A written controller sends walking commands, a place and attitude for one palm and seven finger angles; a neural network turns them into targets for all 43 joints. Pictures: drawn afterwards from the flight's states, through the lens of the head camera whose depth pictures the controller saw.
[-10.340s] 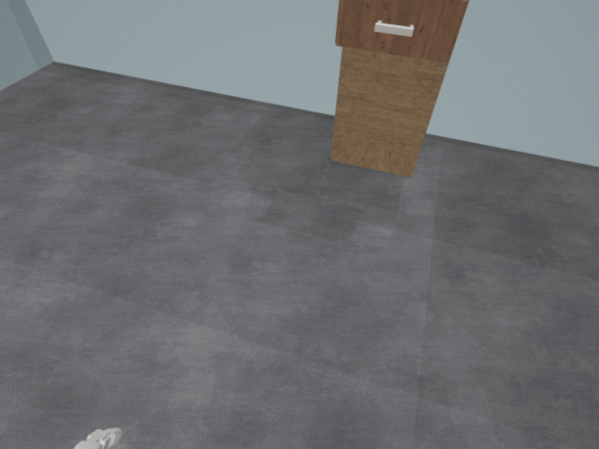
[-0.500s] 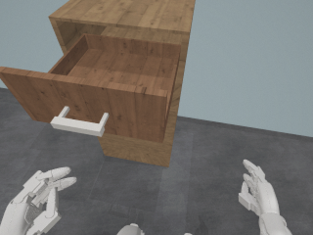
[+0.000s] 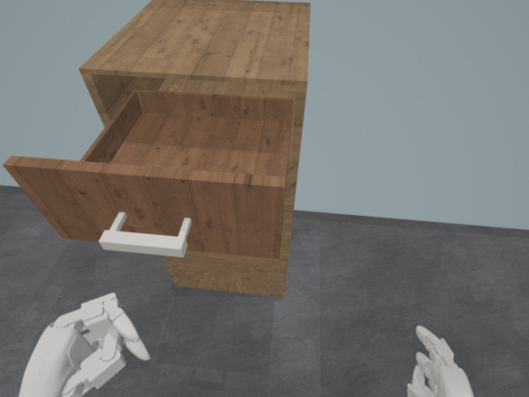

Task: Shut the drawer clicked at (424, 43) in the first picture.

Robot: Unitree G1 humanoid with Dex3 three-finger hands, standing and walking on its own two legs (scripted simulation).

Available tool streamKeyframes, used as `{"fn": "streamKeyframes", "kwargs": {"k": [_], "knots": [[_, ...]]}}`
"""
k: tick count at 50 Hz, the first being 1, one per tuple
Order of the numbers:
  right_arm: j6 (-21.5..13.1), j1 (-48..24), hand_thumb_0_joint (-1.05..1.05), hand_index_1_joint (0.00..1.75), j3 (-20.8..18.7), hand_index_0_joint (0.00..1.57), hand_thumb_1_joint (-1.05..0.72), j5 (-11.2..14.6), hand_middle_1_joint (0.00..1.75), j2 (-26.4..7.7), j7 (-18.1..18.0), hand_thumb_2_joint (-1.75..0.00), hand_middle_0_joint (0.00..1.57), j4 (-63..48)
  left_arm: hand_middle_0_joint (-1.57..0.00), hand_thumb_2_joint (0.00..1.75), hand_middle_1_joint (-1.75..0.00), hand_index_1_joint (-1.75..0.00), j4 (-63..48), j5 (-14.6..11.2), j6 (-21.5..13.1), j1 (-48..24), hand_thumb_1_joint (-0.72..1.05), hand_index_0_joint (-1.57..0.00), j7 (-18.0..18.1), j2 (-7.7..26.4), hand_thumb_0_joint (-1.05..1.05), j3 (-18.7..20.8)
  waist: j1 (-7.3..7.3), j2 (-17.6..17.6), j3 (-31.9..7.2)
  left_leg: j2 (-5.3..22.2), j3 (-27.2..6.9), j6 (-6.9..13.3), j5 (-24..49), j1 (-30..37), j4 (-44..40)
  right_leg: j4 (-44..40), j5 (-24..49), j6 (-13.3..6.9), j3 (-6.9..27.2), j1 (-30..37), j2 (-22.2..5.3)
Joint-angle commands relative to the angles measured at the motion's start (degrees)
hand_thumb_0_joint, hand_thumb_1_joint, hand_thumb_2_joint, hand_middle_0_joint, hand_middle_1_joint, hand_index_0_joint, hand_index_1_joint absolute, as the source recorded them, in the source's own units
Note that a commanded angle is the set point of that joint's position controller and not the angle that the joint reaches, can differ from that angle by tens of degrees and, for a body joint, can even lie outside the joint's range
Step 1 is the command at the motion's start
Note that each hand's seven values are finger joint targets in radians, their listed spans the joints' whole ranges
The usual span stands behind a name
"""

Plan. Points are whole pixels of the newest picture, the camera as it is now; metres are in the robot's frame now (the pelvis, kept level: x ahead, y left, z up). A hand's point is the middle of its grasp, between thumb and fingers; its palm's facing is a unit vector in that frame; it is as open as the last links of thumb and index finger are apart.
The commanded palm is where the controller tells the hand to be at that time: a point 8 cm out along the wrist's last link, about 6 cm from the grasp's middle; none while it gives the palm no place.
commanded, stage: raise the hand and make a fist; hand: left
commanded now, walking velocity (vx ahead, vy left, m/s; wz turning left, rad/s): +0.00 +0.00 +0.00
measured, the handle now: (148, 232) +0.33 +0.21 +0.08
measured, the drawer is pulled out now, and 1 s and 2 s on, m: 0.27 0.27 0.27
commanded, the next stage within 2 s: bring the fist close to the handle in 0.90 s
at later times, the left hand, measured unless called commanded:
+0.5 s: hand (85, 330) +0.15 +0.18 +0.17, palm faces +0.04 -0.99 -0.16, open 3.2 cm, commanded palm +0.10 +0.23 +0.18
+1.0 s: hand (86, 318) +0.17 +0.19 +0.17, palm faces +0.10 -0.98 -0.16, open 3.3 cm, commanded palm +0.11 +0.24 +0.18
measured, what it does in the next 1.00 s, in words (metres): stands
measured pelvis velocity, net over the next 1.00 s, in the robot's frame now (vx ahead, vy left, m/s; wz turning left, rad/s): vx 0.02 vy -0.04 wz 0.01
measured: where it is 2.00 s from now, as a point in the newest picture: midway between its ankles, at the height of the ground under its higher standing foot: outside the picture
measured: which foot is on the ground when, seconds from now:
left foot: down 0.00-1.00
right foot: down 0.00-1.00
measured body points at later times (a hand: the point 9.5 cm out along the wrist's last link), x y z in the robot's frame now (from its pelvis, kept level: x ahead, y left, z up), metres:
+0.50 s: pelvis +0.01 +0.00 +0.02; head -0.03 -0.02 +0.47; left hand +0.14 +0.24 +0.18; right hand +0.23 -0.18 -0.02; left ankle +0.01 +0.10 -0.70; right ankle +0.01 -0.10 -0.70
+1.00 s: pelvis +0.02 -0.04 +0.02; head -0.02 -0.07 +0.47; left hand +0.15 +0.24 +0.18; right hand +0.21 -0.26 -0.03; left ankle +0.01 +0.10 -0.70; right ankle +0.01 -0.10 -0.70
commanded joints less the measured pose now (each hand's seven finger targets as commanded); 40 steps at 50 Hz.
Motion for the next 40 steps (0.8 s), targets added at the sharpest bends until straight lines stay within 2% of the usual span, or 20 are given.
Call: {"fn": "streamKeyframes", "kwargs": {"k": [1, 3, 5, 6, 9, 12, 15, 17, 19, 20, 23, 27, 30, 32, 34, 35, 37, 38, 39, 40], "knots": [[-5.74, -8.04, 0.0, 0.3, -0.68, 0.2, -0.9, 0.08, 0.3, -4.45, 0.21, -0.9, 0.2, -11.0, -1.22, 0.9, -1.4, -1.4, -19.51, 0.7, -4.36, -3.42, 0.9, -1.22, 3.67, 7.09, 0.0, 4.54, 0.96, 2.91, -4.66, 1.19, -3.83, -0.42, 7.48, 6.17, -11.44, -7.37, 2.46, 0.1, -0.71, 0.94, -0.38], [-5.36, -8.7, 0.0, 0.3, -0.43, 0.2, -0.9, -0.2, 0.3, -4.25, 0.66, -0.9, 0.2, -10.82, -1.26, 0.9, -1.45, -1.45, -20.94, 1.91, -3.08, -1.97, 0.9, -1.26, 5.81, 7.34, 0.0, 5.03, 1.94, 3.71, -5.22, 1.48, -4.14, -0.82, 9.51, 7.02, -12.18, -6.96, 4.55, -0.06, -1.24, 2.28, -0.37], [-4.73, -8.61, 0.0, 0.3, -0.09, 0.2, -0.9, 0.05, 0.3, -3.77, 0.94, -0.9, 0.2, -11.4, -1.3, 0.9, -1.49, -1.49, -21.23, 2.06, -0.82, -1.1, 0.9, -1.3, 6.24, 5.51, 0.0, 3.32, 1.74, 2.99, -4.39, 1.73, -4.14, -1.51, 12.13, 7.75, -12.79, -6.96, 7.15, -0.04, -1.86, 3.22, -0.23], [-4.53, -8.84, 0.0, 0.3, -0.02, 0.2, -0.9, 0.19, 0.3, -3.72, 1.0, -0.9, 0.2, -11.63, -1.32, 0.9, -1.51, -1.51, -20.97, 2.02, 0.49, -0.43, 0.9, -1.32, 6.01, 5.44, 0.0, 3.42, 1.91, 1.99, -4.67, 1.86, -4.04, -1.7, 13.21, 8.11, -12.93, -7.15, 8.21, 0.04, -1.96, 3.96, -0.22], [-3.44, -9.8, 0.0, 0.3, 0.56, 0.2, -0.9, 0.83, 0.3, -3.44, 1.0, -0.9, 0.2, -11.69, -1.38, 0.9, -1.58, -1.58, -20.05, 2.05, 5.3, 1.17, 0.9, -1.38, 4.71, 4.63, 0.0, 2.24, 2.0, 0.68, -1.62, 2.12, -3.61, -2.08, 14.8, 8.39, -14.27, -8.82, 10.79, 0.08, -1.88, 5.33, 0.03], [-3.23, -10.81, 0.0, 0.3, 1.45, 0.2, -0.9, 1.2, 0.3, -3.41, 0.55, -0.9, 0.2, -12.87, -1.4, 0.9, -1.6, -1.6, -23.97, 1.7, 9.02, -1.36, 0.9, -1.4, 3.42, 6.34, 0.0, 2.61, 2.05, 0.41, -0.58, 2.14, -3.76, -2.24, 14.66, 9.46, -15.62, -10.16, 11.44, 0.12, -1.85, 6.73, 0.14], [-3.32, -10.96, 0.0, 0.3, 2.13, 0.2, -0.9, 1.2, 0.3, -3.08, 0.59, -0.9, 0.2, -12.8, -1.4, 0.9, -1.6, -1.6, -28.12, 1.46, 10.48, -2.07, 0.9, -1.4, 3.38, 7.27, 0.0, 3.86, 2.44, 2.39, -1.34, 2.01, -3.65, -2.48, 16.28, 11.58, -16.4, -11.13, 12.52, 0.01, -2.0, 8.19, 0.33], [-3.67, -10.9, 0.0, 0.3, 2.47, 0.2, -0.9, 1.25, 0.3, -2.98, 0.46, -0.9, 0.2, -12.6, -1.4, 0.9, -1.6, -1.6, -29.32, 0.93, 10.57, -3.46, 0.9, -1.4, 3.65, 8.17, 0.0, 5.28, 2.43, 1.79, -0.84, 2.12, -3.9, -2.64, 15.65, 12.23, -16.91, -11.77, 11.8, 0.05, -2.21, 8.17, 0.56], [-4.32, -11.18, 0.0, 0.3, 2.9, 0.2, -0.9, 1.33, 0.3, -2.95, 0.4, -0.9, 0.2, -12.19, -1.4, 0.9, -1.6, -1.6, -30.18, 0.44, 10.47, -5.2, 0.9, -1.4, 3.9, 7.76, 0.0, 5.16, 2.3, 2.83, -0.04, 1.96, -3.92, -2.47, 13.95, 12.92, -17.42, -12.71, 10.41, 0.03, -2.15, 8.02, 0.6], [-4.57, -11.15, 0.0, 0.3, 2.94, 0.2, -0.9, 1.44, 0.3, -2.99, 0.26, -0.9, 0.2, -11.54, -1.4, 0.9, -1.6, -1.6, -28.89, 0.04, 10.63, -5.97, 0.9, -1.4, 4.15, 8.75, 0.0, 6.84, 2.45, 3.32, 0.99, 1.95, -3.99, -2.55, 12.79, 12.47, -17.86, -13.3, 9.52, -0.03, -2.05, 8.22, 0.59], [-5.57, -11.98, 0.0, 0.3, 3.24, 0.2, -0.9, 1.75, 0.3, -3.36, 0.12, -0.9, 0.2, -11.43, -1.4, 0.9, -1.6, -1.6, -29.27, -0.51, 11.39, -6.85, 0.9, -1.4, 3.66, 9.25, 0.0, 7.56, 2.68, 3.82, 0.29, 1.62, -3.83, -1.98, 10.94, 13.3, -18.31, -14.72, 8.65, 0.01, -1.43, 9.32, 0.43], [-5.99, -11.96, 0.0, 0.3, 3.13, 0.2, -0.9, 2.2, 0.3, -3.74, -0.57, -0.9, 0.2, -10.68, -1.4, 0.9, -1.6, -1.6, -24.28, -1.09, 14.51, -7.95, 0.9, -1.4, 2.05, 8.21, 0.0, 6.86, 2.41, -0.98, 2.2, 1.45, -3.43, -1.26, 9.46, 13.02, -19.31, -16.76, 7.81, 0.43, -0.59, 9.67, 0.18], [-5.71, -12.61, 0.0, 0.3, 2.97, 0.2, -0.9, 2.46, 0.3, -3.92, -1.08, -0.9, 0.2, -10.22, -1.4, 0.9, -1.6, -1.6, -20.85, -2.04, 16.7, -8.06, 0.9, -1.4, 1.28, 10.57, 0.0, 10.62, 3.09, -2.15, 2.39, 1.02, -2.82, -0.91, 9.3, 12.39, -19.25, -18.44, 7.24, 0.56, 0.64, 10.59, -0.09], [-5.61, -12.93, 0.0, 0.3, 2.9, 0.2, -0.9, 2.34, 0.3, -3.88, -1.3, -0.9, 0.2, -10.52, -1.4, 0.9, -1.6, -1.6, -21.72, -2.13, 17.09, -8.55, 0.9, -1.4, 1.15, 12.18, 0.0, 12.5, 3.55, -1.83, 1.22, 0.81, -2.34, -0.69, 10.32, 12.92, -18.97, -18.94, 7.39, 0.65, 1.43, 11.41, -0.33], [-6.26, -13.39, 0.0, 0.3, 2.89, 0.2, -0.9, 2.16, 0.3, -3.51, -1.13, -0.9, 0.2, -10.91, -1.4, 0.9, -1.6, -1.6, -24.42, -2.57, 15.9, -7.62, 0.9, -1.4, 1.51, 12.85, 0.0, 14.01, 4.15, 0.98, -0.74, 0.43, -1.85, -0.65, 12.4, 13.94, -18.23, -18.93, 9.48, 0.61, 1.95, 12.88, -0.7], [-6.39, -12.59, 0.0, 0.3, 2.77, 0.2, -0.9, 2.12, 0.3, -3.55, -1.12, -0.9, 0.2, -10.42, -1.4, 0.9, -1.6, -1.6, -23.82, -2.67, 15.2, -7.33, 0.9, -1.4, 1.67, 13.82, 0.0, 15.37, 4.02, 0.33, -1.26, 0.54, -1.68, -0.68, 13.56, 14.23, -17.95, -18.78, 10.93, 0.65, 1.68, 13.22, -0.65], [-7.28, -12.13, 0.0, 0.3, 2.75, 0.2, -0.9, 1.95, 0.3, -3.74, -1.05, -0.9, 0.2, -10.18, -1.4, 0.9, -1.6, -1.6, -25.39, -3.56, 13.11, -8.43, 0.9, -1.4, 1.45, 13.32, 0.0, 15.01, 3.65, 2.49, -2.08, 0.29, -1.23, -0.59, 14.32, 15.17, -17.03, -18.98, 12.44, 0.91, 2.47, 13.27, -0.96], [-7.62, -12.16, 0.0, 0.3, 2.64, 0.2, -0.9, 1.93, 0.3, -3.85, -1.02, -0.9, 0.2, -9.47, -1.4, 0.9, -1.6, -1.6, -24.25, -3.87, 12.25, -7.86, 0.9, -1.4, 1.56, 14.49, 0.0, 16.75, 3.78, 2.08, -1.77, 0.38, -1.33, -0.7, 14.37, 14.72, -16.61, -19.33, 12.42, 0.87, 2.8, 13.59, -0.89], [-7.93, -11.81, 0.0, 0.3, 2.64, 0.2, -0.9, 1.9, 0.3, -4.06, -1.24, -0.9, 0.2, -9.24, -1.4, 0.9, -1.6, -1.6, -23.15, -4.41, 11.67, -7.66, 0.9, -1.4, 1.16, 13.61, 0.0, 16.12, 3.44, 2.56, -1.41, 0.35, -1.21, -0.68, 14.17, 14.71, -16.23, -19.75, 12.37, 1.07, 3.62, 13.05, -1.16], [-8.05, -11.29, 0.0, 0.3, 2.38, 0.2, -0.9, 2.05, 0.3, -4.13, -1.46, -0.9, 0.2, -8.5, -1.4, 0.9, -1.6, -1.6, -20.53, -4.82, 11.23, -8.01, 0.9, -1.4, 0.9, 14.51, 0.0, 17.64, 3.14, 0.36, -0.17, 0.52, -1.28, -0.72, 13.85, 14.14, -15.77, -20.6, 12.43, 1.52, 4.55, 12.52, -1.44]]}}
